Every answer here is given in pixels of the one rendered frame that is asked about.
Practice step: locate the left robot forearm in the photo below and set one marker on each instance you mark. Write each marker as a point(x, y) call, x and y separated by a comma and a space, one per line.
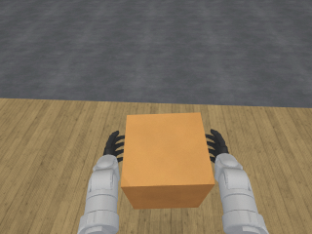
point(100, 214)

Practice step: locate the carton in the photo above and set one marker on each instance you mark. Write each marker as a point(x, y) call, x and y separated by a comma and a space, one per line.
point(166, 161)

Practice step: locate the right robot forearm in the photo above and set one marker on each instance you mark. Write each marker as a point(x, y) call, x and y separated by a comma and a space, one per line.
point(240, 214)

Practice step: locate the robot left hand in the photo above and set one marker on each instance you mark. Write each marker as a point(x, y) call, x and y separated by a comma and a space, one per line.
point(110, 147)

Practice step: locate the robot right hand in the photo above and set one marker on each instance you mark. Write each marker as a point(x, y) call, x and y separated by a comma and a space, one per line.
point(218, 144)

